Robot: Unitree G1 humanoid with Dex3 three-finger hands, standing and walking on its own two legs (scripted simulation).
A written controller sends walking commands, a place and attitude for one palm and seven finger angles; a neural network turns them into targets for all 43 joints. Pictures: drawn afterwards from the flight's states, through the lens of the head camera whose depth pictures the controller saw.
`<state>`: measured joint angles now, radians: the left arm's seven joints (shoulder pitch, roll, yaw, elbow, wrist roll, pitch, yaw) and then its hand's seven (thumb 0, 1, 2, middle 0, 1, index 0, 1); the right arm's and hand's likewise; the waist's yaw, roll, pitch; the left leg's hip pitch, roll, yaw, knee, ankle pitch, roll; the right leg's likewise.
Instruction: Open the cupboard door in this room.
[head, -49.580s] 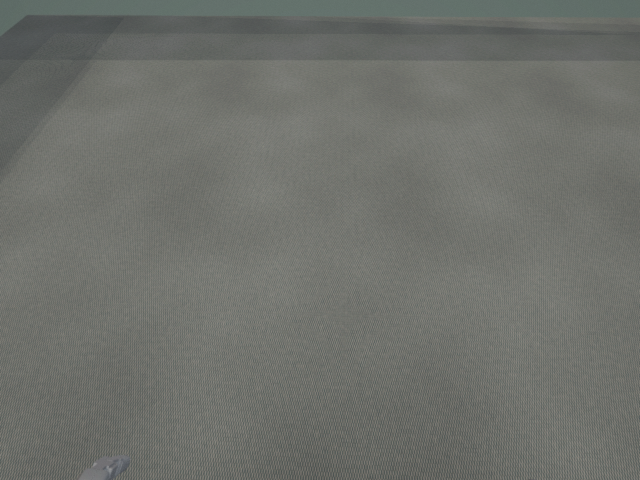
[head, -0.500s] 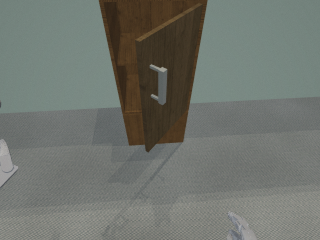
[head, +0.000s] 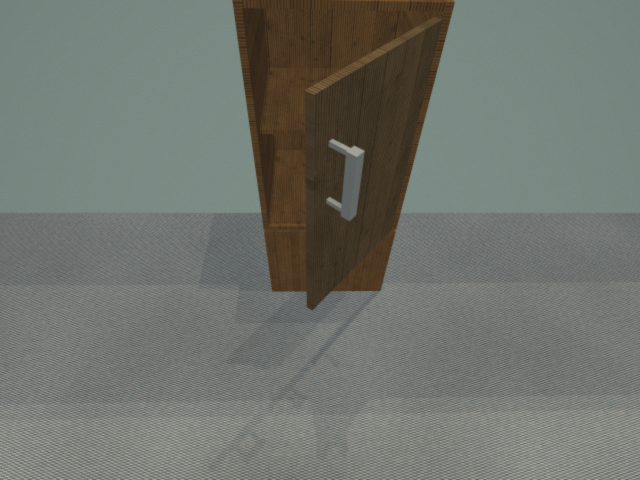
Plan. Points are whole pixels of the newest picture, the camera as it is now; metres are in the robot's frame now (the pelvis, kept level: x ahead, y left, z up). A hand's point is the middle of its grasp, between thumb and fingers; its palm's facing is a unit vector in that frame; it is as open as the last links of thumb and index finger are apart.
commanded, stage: let the arm hang, fingers relaxed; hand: left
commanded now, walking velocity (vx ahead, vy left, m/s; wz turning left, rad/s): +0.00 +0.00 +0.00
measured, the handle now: (342, 180) +0.58 +0.00 +0.03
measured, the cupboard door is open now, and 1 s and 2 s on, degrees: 49 49 49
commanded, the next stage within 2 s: look to check the result in 0.60 s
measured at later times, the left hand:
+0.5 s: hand out of the picture -0.02 +0.16 -0.18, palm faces +0.02 -0.99 -0.15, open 7.3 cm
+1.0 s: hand out of the picture -0.03 +0.18 -0.18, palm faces +0.01 -0.99 -0.16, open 7.4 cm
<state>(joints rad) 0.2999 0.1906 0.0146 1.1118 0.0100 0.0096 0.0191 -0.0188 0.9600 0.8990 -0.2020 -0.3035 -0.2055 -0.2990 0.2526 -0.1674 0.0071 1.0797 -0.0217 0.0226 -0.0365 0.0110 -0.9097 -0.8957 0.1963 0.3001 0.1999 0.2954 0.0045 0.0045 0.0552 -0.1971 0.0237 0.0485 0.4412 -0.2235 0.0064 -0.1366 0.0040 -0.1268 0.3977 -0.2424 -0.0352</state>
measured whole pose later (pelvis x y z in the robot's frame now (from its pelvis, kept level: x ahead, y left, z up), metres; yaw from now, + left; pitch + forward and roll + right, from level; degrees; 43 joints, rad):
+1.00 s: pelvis +0.00 +0.03 +0.00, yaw -2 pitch -1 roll +0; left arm 0.31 0.11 0.01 1.17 0.01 -0.01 0.04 0.00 0.91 0.90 -0.20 -0.30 -0.20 -0.30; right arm 0.29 -0.11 0.01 1.15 -0.02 0.00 -0.04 0.01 -0.91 -0.90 0.20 0.30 0.20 0.30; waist -0.01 0.01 0.04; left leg -0.18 -0.01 0.09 0.40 -0.21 0.04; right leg -0.15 -0.03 -0.08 0.41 -0.24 0.00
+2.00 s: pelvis +0.01 +0.00 +0.00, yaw -22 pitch +2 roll +2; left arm 0.24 0.19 0.08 0.95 0.03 0.03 0.01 0.00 0.90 0.90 -0.20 -0.30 -0.21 -0.30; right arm 0.02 -0.21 -0.06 0.89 -0.01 0.05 -0.04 0.01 -0.91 -0.90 0.20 0.30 0.20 0.30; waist 0.05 -0.02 0.10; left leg -0.43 0.02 -0.03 0.90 -0.44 -0.06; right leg -0.27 0.08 0.14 0.48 -0.23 -0.06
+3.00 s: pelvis +0.08 -0.05 +0.00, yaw -60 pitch +2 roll -1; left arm 0.15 0.23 0.08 0.92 0.04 0.04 -0.06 0.01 0.91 0.90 -0.20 -0.30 -0.20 -0.30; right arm 0.37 -0.16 -0.01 0.94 -0.04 -0.04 -0.03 0.01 -0.91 -0.90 0.20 0.30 0.20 0.30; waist -0.01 -0.02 0.07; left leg -0.12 0.10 0.20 0.40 -0.31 -0.02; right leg -0.59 -0.06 -0.05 1.02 -0.27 0.02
